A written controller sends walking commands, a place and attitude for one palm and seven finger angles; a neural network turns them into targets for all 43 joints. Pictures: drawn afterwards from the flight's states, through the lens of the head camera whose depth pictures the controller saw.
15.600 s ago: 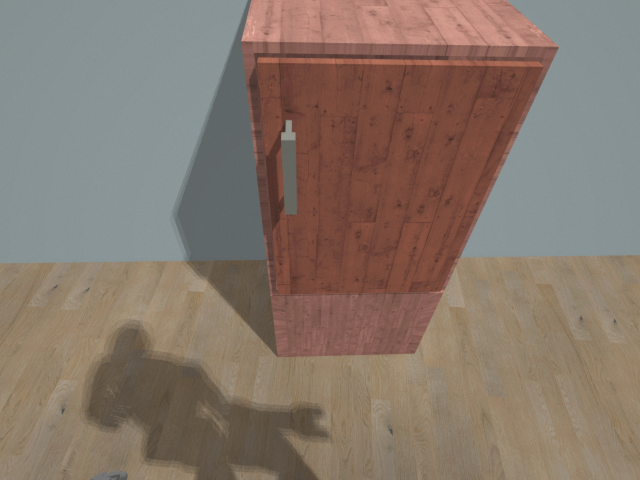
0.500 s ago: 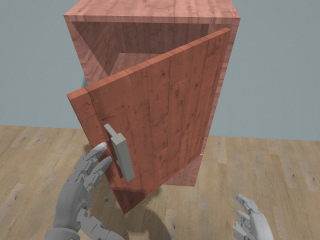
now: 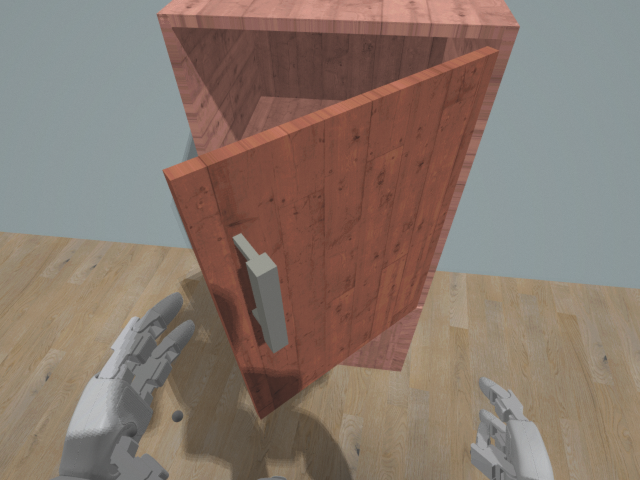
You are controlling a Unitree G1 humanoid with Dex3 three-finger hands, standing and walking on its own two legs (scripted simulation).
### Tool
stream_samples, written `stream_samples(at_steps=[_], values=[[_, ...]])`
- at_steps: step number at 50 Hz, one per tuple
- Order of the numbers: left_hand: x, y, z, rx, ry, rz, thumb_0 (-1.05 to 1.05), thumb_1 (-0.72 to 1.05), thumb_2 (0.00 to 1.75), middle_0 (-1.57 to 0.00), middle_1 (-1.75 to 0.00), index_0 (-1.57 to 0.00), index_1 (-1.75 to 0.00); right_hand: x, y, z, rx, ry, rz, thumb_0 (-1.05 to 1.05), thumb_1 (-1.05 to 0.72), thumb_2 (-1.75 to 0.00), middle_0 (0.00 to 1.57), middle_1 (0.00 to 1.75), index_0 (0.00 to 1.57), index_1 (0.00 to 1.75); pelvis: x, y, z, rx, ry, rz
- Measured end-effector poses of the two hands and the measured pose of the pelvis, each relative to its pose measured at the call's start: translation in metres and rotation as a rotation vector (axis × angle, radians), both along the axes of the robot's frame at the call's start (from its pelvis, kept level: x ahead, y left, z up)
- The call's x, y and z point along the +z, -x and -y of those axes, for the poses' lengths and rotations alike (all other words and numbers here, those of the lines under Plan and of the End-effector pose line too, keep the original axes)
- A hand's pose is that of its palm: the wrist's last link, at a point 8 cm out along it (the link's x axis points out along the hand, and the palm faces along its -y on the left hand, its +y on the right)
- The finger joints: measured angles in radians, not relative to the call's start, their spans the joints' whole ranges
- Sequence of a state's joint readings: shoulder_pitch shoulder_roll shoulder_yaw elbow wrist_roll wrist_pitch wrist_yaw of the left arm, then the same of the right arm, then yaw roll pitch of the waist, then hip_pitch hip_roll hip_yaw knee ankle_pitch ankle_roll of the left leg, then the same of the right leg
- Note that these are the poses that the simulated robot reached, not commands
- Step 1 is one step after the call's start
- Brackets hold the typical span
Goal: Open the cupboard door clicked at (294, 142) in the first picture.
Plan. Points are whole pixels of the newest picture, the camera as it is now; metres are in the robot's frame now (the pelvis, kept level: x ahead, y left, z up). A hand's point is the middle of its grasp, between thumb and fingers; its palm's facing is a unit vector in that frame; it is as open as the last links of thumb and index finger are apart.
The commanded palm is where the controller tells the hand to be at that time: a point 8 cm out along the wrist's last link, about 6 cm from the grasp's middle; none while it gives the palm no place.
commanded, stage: draw the hand back to the body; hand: left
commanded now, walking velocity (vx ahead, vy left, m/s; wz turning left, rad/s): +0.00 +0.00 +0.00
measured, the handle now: (260, 295) +0.30 +0.10 +0.11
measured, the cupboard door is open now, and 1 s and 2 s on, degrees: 43 43 43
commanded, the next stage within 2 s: step back with the hand held close in 1.58 s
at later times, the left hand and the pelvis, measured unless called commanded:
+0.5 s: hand (129, 387) +0.17 +0.19 +0.14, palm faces -0.01 -1.00 -0.08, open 16.2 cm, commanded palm +0.14 +0.25 +0.16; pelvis +0.00 +0.01 +0.02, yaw +0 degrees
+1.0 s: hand (67, 315) +0.22 +0.25 +0.18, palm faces +0.37 -0.85 -0.38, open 11.5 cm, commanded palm +0.17 +0.29 +0.20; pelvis +0.03 +0.01 +0.05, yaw -2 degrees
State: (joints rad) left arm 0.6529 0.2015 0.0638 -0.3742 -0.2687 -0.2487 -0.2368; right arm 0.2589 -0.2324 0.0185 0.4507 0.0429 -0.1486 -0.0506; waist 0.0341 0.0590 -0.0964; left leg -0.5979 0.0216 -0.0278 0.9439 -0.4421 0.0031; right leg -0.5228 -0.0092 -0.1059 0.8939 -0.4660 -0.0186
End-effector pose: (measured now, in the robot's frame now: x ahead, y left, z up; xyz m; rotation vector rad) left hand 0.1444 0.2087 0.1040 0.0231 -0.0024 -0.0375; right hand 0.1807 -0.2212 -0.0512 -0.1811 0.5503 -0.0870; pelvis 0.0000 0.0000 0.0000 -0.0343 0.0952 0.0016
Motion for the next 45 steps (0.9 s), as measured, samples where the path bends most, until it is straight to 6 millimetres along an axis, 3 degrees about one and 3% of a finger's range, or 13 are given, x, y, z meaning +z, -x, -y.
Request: stream_samples(at_steps=[13, 26, 34, 45], values=[[0.021, -0.004, -0.019, 0.021, -0.04, 0.034, -0.02, -0.5, 0.3, -0.15, -0.3, -0.15, -0.3, 0.007, 0.007, -0.022, 0.001, -0.026, 0.02, 0.01, -0.91, -0.9, 0.2, 0.3, 0.2, 0.3, 0.004, 0.003, -0.011, -0.006, 0.007, 0.032], [0.042, -0.008, -0.037, 0.031, -0.061, 0.032, -0.02, -0.46, 0.32, -0.15, -0.3, -0.15, -0.3, 0.02, 0.005, -0.023, 0.016, -0.005, 0.048, 0.01, -0.91, -0.9, 0.2, 0.3, 0.2, 0.3, 0.016, 0.0, -0.015, -0.001, 0.008, 0.07], [0.061, -0.01, -0.06, 0.298, -0.279, 0.003, -0.01, -0.28, 0.4, -0.16, -0.3, -0.16, -0.3, 0.03, 0.001, -0.023, 0.004, 0.032, 0.0, 0.01, -0.91, -0.9, 0.2, 0.3, 0.2, 0.3, 0.033, -0.006, -0.014, -0.014, 0.0, 0.115], [0.085, -0.024, -0.073, 0.386, -0.362, 0.035, -0.01, 0.08, 0.55, -0.17, -0.3, -0.18, -0.3, 0.03, -0.014, -0.023, 0.025, 0.035, -0.066, 0.01, -0.91, -0.9, 0.2, 0.3, 0.2, 0.3, 0.048, -0.021, -0.014, -0.023, -0.019, 0.15]])
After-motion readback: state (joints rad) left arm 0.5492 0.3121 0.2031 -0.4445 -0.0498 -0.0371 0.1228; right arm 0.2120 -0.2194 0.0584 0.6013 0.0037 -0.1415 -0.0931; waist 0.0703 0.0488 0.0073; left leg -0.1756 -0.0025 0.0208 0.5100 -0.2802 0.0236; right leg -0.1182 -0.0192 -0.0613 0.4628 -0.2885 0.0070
